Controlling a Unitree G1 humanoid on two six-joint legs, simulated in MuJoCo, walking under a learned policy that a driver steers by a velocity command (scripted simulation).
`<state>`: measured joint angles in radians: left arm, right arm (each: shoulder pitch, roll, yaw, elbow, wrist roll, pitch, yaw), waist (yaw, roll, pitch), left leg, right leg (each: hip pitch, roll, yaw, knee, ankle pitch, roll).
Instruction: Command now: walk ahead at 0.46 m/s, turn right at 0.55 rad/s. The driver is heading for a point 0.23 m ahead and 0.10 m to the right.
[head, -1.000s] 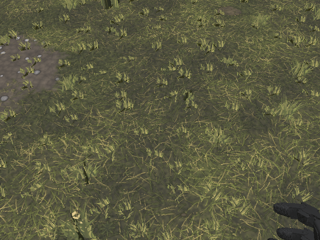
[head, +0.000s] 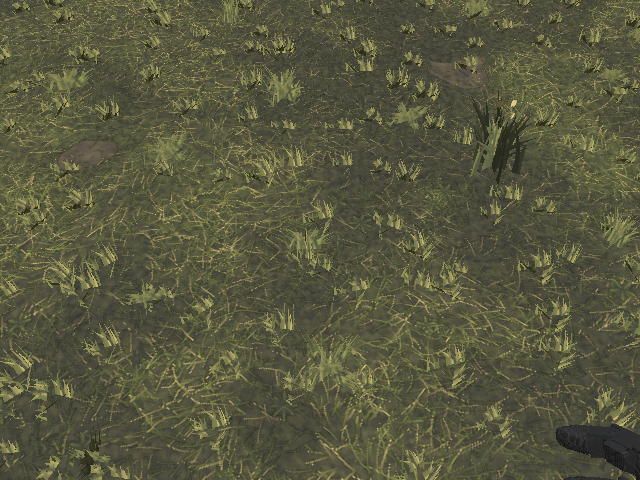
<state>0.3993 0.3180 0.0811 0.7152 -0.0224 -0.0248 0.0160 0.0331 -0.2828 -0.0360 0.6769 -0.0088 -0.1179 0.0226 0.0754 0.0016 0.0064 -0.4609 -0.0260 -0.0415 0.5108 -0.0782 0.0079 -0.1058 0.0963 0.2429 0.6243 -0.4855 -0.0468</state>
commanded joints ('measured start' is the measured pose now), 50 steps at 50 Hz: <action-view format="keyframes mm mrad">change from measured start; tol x8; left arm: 1 99 33 -15 -107 -17 -25 3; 4 -93 131 16 -103 10 -8 12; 12 -144 2 -22 -103 24 15 -1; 21 -215 146 11 -138 52 24 9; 25 -337 28 -22 -129 35 36 -15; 50 -318 32 -2 121 25 30 13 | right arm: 1 339 -267 -91 17 -4 1 -4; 5 156 -88 -34 -6 -11 20 -5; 11 118 -137 -43 62 6 30 -13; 18 143 -163 -40 119 35 64 -17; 22 298 -33 13 149 -14 58 -8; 27 216 -123 -1 153 -11 113 -25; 50 228 -85 1 289 -1 123 -60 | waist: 1 -123 344 -327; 3 -138 104 -104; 5 -92 67 -35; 18 -77 100 -79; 22 -120 -168 -240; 26 -113 -81 -56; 50 -99 -11 -10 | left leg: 1 813 469 -794 -184 -310 273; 2 697 431 -692 -203 -279 244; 5 379 310 -280 -178 333 201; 10 306 259 -74 -217 634 219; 19 291 215 -35 -111 273 129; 20 243 167 -5 -49 162 71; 22 126 86 43 50 -334 -27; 32 256 96 44 -70 -26 -34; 50 237 84 60 -125 -179 -28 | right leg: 1 -625 -8 -57 608 -131 31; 4 -596 -98 -79 667 33 70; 18 -171 -98 -221 -136 418 36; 19 -95 -99 -213 -222 500 11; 21 190 -336 20 -154 1026 -115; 22 167 -379 66 -159 912 -195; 25 -34 -228 -35 -184 500 -87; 32 11 -181 -93 -99 813 -61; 50 -47 -137 -133 -168 473 -26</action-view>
